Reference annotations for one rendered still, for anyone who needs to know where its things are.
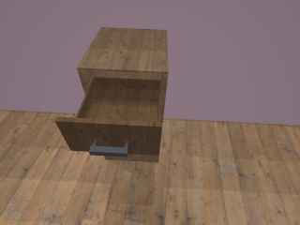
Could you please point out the cabinet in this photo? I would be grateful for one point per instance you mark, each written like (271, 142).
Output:
(128, 53)

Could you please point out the drawer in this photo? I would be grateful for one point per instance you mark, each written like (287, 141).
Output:
(116, 110)

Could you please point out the handle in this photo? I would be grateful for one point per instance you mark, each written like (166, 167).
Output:
(108, 151)

